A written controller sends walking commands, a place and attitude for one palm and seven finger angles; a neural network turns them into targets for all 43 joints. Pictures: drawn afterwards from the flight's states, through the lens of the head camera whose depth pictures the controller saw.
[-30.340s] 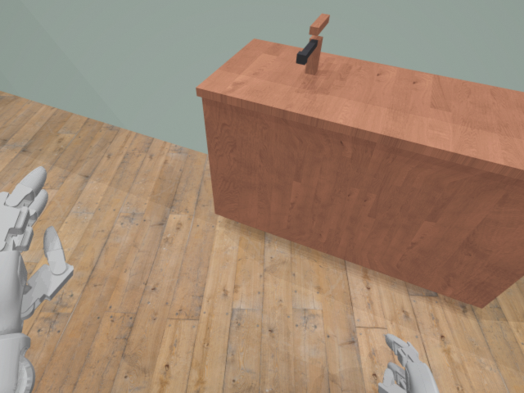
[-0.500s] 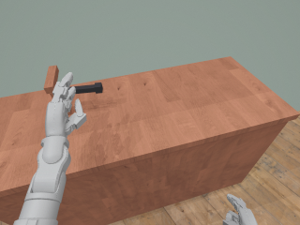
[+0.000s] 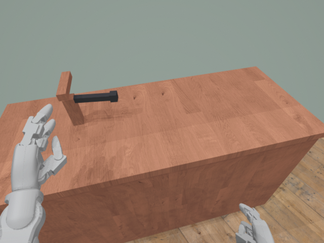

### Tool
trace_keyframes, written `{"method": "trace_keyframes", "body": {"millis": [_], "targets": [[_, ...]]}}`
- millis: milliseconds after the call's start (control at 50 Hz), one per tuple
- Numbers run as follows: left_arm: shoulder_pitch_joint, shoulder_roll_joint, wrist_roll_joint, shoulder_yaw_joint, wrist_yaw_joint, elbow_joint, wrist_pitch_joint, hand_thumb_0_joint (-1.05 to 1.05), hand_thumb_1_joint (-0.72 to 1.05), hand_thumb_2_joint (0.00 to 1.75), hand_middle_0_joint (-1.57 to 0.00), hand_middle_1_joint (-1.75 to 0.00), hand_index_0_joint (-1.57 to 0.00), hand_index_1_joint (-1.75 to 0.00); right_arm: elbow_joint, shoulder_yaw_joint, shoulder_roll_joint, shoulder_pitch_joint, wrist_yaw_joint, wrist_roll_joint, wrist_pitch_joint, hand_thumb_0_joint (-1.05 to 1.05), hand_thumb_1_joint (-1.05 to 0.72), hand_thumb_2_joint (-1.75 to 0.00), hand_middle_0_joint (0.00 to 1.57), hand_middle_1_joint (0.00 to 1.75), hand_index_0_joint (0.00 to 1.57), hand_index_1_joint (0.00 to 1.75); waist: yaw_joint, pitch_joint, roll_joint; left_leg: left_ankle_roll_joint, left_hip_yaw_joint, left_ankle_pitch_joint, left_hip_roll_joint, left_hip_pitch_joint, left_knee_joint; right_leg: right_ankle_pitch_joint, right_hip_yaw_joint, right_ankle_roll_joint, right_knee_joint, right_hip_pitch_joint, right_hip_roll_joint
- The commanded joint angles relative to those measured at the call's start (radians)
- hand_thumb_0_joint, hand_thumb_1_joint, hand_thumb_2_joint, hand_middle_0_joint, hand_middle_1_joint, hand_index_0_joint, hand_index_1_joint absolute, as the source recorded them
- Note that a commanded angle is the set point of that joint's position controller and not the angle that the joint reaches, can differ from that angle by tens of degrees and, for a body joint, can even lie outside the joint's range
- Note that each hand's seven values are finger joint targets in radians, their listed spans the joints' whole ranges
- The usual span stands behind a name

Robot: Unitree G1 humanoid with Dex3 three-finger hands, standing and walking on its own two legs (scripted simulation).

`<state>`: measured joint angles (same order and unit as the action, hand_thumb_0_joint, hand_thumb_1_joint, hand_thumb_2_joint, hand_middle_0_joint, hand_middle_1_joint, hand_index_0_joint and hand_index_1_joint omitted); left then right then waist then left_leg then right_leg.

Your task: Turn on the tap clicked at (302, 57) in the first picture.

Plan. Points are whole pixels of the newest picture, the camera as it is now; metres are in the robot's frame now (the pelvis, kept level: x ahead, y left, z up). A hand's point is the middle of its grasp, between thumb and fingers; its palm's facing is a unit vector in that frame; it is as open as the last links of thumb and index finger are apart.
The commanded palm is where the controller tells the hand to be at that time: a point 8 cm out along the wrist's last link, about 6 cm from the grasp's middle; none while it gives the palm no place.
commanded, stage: draw the hand back beside the body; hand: left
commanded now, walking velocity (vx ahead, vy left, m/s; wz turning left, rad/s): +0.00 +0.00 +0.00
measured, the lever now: (113, 96) +0.54 +0.24 +0.07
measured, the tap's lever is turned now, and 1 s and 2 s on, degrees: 81 81 81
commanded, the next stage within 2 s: step back with the hand held close in 0.40 s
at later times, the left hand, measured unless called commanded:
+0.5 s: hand (54, 173) +0.19 +0.23 +0.16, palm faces +0.40 -0.85 -0.33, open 7.4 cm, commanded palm +0.15 +0.28 +0.17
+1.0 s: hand (37, 187) +0.16 +0.25 +0.15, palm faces +0.36 -0.82 -0.44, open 7.4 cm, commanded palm +0.11 +0.29 +0.17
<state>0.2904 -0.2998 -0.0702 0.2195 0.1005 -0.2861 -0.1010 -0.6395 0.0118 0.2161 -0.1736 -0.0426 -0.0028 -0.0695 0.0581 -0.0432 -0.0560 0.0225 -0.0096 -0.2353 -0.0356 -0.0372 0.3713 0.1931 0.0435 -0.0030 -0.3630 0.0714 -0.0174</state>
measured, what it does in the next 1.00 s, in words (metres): shifts its weight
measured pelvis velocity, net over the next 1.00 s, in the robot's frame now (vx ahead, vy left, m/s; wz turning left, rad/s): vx -0.06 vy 0.01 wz -0.02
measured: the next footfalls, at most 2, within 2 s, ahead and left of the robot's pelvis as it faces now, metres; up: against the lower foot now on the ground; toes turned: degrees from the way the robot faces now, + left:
right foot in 2.00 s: -0.11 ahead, -0.11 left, +0.00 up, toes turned +0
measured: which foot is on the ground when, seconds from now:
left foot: down 0.00-1.00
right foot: down 0.00-1.00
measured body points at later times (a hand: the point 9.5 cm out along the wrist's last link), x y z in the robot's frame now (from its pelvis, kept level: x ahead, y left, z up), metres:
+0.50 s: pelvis -0.01 -0.01 +0.00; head -0.03 -0.03 +0.45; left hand +0.16 +0.27 +0.17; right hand +0.19 -0.22 -0.08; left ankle -0.01 +0.13 -0.75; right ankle +0.01 -0.12 -0.75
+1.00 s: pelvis -0.06 +0.01 -0.01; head -0.03 +0.01 +0.44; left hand +0.14 +0.29 +0.18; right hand +0.12 -0.22 -0.10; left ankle -0.01 +0.13 -0.75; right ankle +0.01 -0.12 -0.75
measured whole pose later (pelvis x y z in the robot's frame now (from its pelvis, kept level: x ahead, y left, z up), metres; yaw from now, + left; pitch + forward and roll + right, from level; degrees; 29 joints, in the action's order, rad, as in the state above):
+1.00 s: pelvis -0.06 +0.01 -0.01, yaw -1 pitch +0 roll +0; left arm 0.49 -0.37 -0.04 0.34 0.15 -0.50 -0.17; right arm -0.55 0.00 0.22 -0.18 -0.08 0.01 -0.04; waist 0.01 -0.06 -0.02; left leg 0.00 -0.04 -0.21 -0.02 -0.30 0.51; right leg 0.15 0.01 -0.03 -0.49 0.33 -0.04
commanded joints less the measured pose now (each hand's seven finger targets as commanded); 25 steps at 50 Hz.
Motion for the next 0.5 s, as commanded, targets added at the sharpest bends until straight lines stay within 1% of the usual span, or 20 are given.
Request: {"method": "trace_keyframes", "body": {"millis": [0, 20, 40, 60, 80, 100, 120, 140, 160, 180, 200, 240, 300, 340, 360, 380, 400, 440, 460, 480], "targets": [[-0.076, -0.182, -0.001, 0.125, 0.015, -0.265, -0.073, 0.0, 0.9, 0.9, -0.2, -0.3, -0.2, -0.3, 0.173, -0.042, 0.1, 0.146, -0.014, 0.006, -0.064, 0.0, -0.9, -0.9, 0.2, 0.3, 0.2, 0.3, 0.005, 0.1, 0.006, -0.031, -0.006, 0.196, 0.009, -0.035, -0.042, -0.143, 0.001, 0.035, 0.047, -0.028, 0.009], [-0.061, -0.186, 0.0, 0.13, 0.016, -0.291, -0.077, 0.0, 0.9, 0.9, -0.2, -0.3, -0.2, -0.3, 0.175, -0.045, 0.102, 0.146, -0.015, 0.007, -0.07, 0.0, -0.9, -0.9, 0.2, 0.3, 0.2, 0.3, 0.006, 0.112, -0.004, -0.032, -0.009, 0.194, 0.01, -0.031, -0.037, -0.142, -0.001, 0.034, 0.046, -0.029, 0.007], [-0.037, -0.2, 0.001, 0.149, 0.018, -0.3, -0.076, 0.0, 0.9, 0.9, -0.2, -0.3, -0.2, -0.3, 0.174, -0.044, 0.103, 0.146, -0.016, 0.006, -0.073, 0.0, -0.9, -0.9, 0.2, 0.3, 0.2, 0.3, 0.007, 0.099, -0.021, -0.031, -0.003, 0.186, 0.011, -0.039, -0.04, -0.128, -0.001, 0.036, 0.048, -0.025, 0.008], [-0.008, -0.187, 0.001, 0.145, 0.019, -0.304, -0.078, 0.0, 0.9, 0.9, -0.2, -0.3, -0.2, -0.3, 0.173, -0.044, 0.099, 0.142, -0.016, 0.006, -0.077, 0.0, -0.9, -0.9, 0.2, 0.3, 0.2, 0.3, 0.007, 0.092, -0.033, -0.03, -0.006, 0.178, 0.011, -0.042, -0.037, -0.124, -0.001, 0.035, 0.046, -0.019, 0.006], [0.022, -0.19, 0.001, 0.15, 0.02, -0.321, -0.081, 0.0, 0.9, 0.9, -0.2, -0.3, -0.2, -0.3, 0.176, -0.047, 0.099, 0.14, -0.015, 0.006, -0.081, 0.0, -0.9, -0.9, 0.2, 0.3, 0.2, 0.3, 0.01, 0.097, -0.031, -0.03, -0.006, 0.177, 0.009, -0.041, -0.034, -0.123, 0.0, 0.035, 0.045, -0.02, 0.006], [0.055, -0.191, 0.0, 0.158, 0.021, -0.32, -0.082, 0.0, 0.9, 0.9, -0.2, -0.3, -0.2, -0.3, 0.175, -0.048, 0.1, 0.138, -0.016, 0.005, -0.085, 0.0, -0.9, -0.9, 0.2, 0.3, 0.2, 0.3, 0.011, 0.09, -0.004, -0.032, -0.007, 0.177, 0.009, -0.047, -0.029, -0.126, 0.002, 0.034, 0.045, -0.015, 0.006], [0.035, -0.183, 0.001, 0.143, 0.02, -0.33, -0.084, 0.0, 0.9, 0.9, -0.2, -0.3, -0.2, -0.3, 0.175, -0.048, 0.101, 0.139, -0.017, 0.006, -0.089, 0.0, -0.9, -0.9, 0.2, 0.3, 0.2, 0.3, 0.004, 0.083, 0.005, -0.035, -0.011, 0.174, 0.01, -0.046, -0.025, -0.127, -0.001, 0.032, 0.046, -0.005, 0.005], [-0.001, -0.187, 0.003, 0.144, 0.02, -0.341, -0.084, 0.0, 0.9, 0.9, -0.2, -0.3, -0.2, -0.3, 0.17, -0.048, 0.105, 0.142, -0.019, 0.005, -0.093, 0.0, -0.9, -0.9, 0.2, 0.3, 0.2, 0.3, -0.003, 0.08, -0.01, -0.034, -0.008, 0.161, 0.01, -0.045, -0.027, -0.111, -0.003, 0.032, 0.05, 0.003, 0.004], [-0.012, -0.187, 0.006, 0.142, 0.024, -0.321, -0.085, 0.0, 0.9, 0.9, -0.2, -0.3, -0.2, -0.3, 0.165, -0.049, 0.103, 0.138, -0.022, 0.005, -0.097, 0.0, -0.9, -0.9, 0.2, 0.3, 0.2, 0.3, -0.005, 0.068, 0.002, -0.037, -0.012, 0.151, 0.01, -0.047, -0.022, -0.104, -0.004, 0.03, 0.051, 0.014, 0.004], [-0.018, -0.179, 0.006, 0.136, 0.025, -0.3, -0.084, 0.0, 0.9, 0.9, -0.2, -0.3, -0.2, -0.3, 0.163, -0.05, 0.104, 0.137, -0.024, 0.005, -0.1, 0.0, -0.9, -0.9, 0.2, 0.3, 0.2, 0.3, -0.006, 0.063, 0.031, -0.038, -0.01, 0.139, 0.009, -0.047, -0.023, -0.088, -0.001, 0.028, 0.052, 0.021, 0.005], [-0.028, -0.173, 0.007, 0.129, 0.025, -0.295, -0.085, 0.0, 0.9, 0.9, -0.2, -0.3, -0.2, -0.3, 0.162, -0.051, 0.105, 0.138, -0.026, 0.006, -0.102, 0.0, -0.9, -0.9, 0.2, 0.3, 0.2, 0.3, -0.008, 0.061, 0.025, -0.039, -0.011, 0.13, 0.01, -0.044, -0.022, -0.078, -0.002, 0.027, 0.052, 0.028, 0.004], [-0.048, -0.184, 0.008, 0.137, 0.027, -0.291, -0.086, 0.0, 0.9, 0.9, -0.2, -0.3, -0.2, -0.3, 0.16, -0.049, 0.106, 0.146, -0.029, 0.007, -0.106, 0.0, -0.9, -0.9, 0.2, 0.3, 0.2, 0.3, -0.007, 0.051, 0.016, -0.042, -0.007, 0.108, 0.015, -0.049, -0.026, -0.054, -0.005, 0.029, 0.057, 0.033, 0.003], [-0.021, -0.179, 0.006, 0.136, 0.029, -0.282, -0.091, 0.0, 0.9, 0.9, -0.2, -0.3, -0.2, -0.3, 0.161, -0.048, 0.101, 0.148, -0.029, 0.008, -0.112, 0.0, -0.9, -0.9, 0.2, 0.3, 0.2, 0.3, 0.002, 0.065, 0.003, -0.042, -0.011, 0.089, 0.017, -0.047, -0.027, -0.037, -0.007, 0.028, 0.057, 0.024, 0.0], [-0.014, -0.189, 0.005, 0.146, 0.028, -0.294, -0.092, 0.0, 0.9, 0.9, -0.2, -0.3, -0.2, -0.3, 0.163, -0.047, 0.103, 0.15, -0.027, 0.008, -0.116, 0.0, -0.9, -0.9, 0.2, 0.3, 0.2, 0.3, 0.003, 0.064, 0.015, -0.04, -0.003, 0.088, 0.017, -0.059, -0.034, -0.036, -0.004, 0.03, 0.054, 0.016, 0.001], [-0.005, -0.175, 0.004, 0.137, 0.027, -0.292, -0.093, 0.0, 0.9, 0.9, -0.2, -0.3, -0.2, -0.3, 0.163, -0.046, 0.098, 0.15, -0.027, 0.008, -0.115, 0.0, -0.9, -0.9, 0.2, 0.3, 0.2, 0.3, 0.004, 0.063, 0.001, -0.041, -0.009, 0.095, 0.016, -0.055, -0.03, -0.044, -0.006, 0.03, 0.052, 0.016, 0.002], [-0.005, -0.186, 0.003, 0.143, 0.027, -0.294, -0.093, 0.0, 0.9, 0.9, -0.2, -0.3, -0.2, -0.3, 0.164, -0.045, 0.098, 0.15, -0.026, 0.007, -0.117, 0.0, -0.9, -0.9, 0.2, 0.3, 0.2, 0.3, 0.006, 0.063, 0.001, -0.041, -0.008, 0.09, 0.016, -0.059, -0.031, -0.039, -0.007, 0.029, 0.054, 0.015, 0.0], [-0.002, -0.185, 0.002, 0.146, 0.027, -0.29, -0.093, 0.0, 0.9, 0.9, -0.2, -0.3, -0.2, -0.3, 0.164, -0.046, 0.099, 0.149, -0.027, 0.006, -0.118, 0.0, -0.9, -0.9, 0.2, 0.3, 0.2, 0.3, 0.005, 0.059, 0.025, -0.041, -0.008, 0.093, 0.015, -0.066, -0.03, -0.041, -0.005, 0.028, 0.055, 0.012, 0.001], [0.002, -0.195, 0.001, 0.16, 0.025, -0.292, -0.092, 0.0, 0.9, 0.9, -0.2, -0.3, -0.2, -0.3, 0.163, -0.045, 0.1, 0.149, -0.025, 0.006, -0.118, 0.0, -0.9, -0.9, 0.2, 0.3, 0.2, 0.3, 0.005, 0.058, 0.011, -0.04, -0.004, 0.094, 0.015, -0.069, -0.032, -0.041, -0.007, 0.03, 0.056, 0.012, 0.0], [0.005, -0.188, 0.001, 0.155, 0.025, -0.294, -0.095, 0.0, 0.9, 0.9, -0.2, -0.3, -0.2, -0.3, 0.164, -0.045, 0.096, 0.148, -0.026, 0.007, -0.118, 0.0, -0.9, -0.9, 0.2, 0.3, 0.2, 0.3, 0.005, 0.059, -0.003, -0.041, -0.01, 0.093, 0.015, -0.065, -0.029, -0.043, -0.01, 0.03, 0.056, 0.012, 0.0], [0.011, -0.191, 0.0, 0.159, 0.025, -0.288, -0.094, 0.0, 0.9, 0.9, -0.2, -0.3, -0.2, -0.3, 0.165, -0.045, 0.096, 0.146, -0.026, 0.006, -0.117, 0.0, -0.9, -0.9, 0.2, 0.3, 0.2, 0.3, 0.006, 0.06, 0.019, -0.041, -0.009, 0.103, 0.014, -0.067, -0.027, -0.053, -0.006, 0.029, 0.054, 0.01, 0.0]]}}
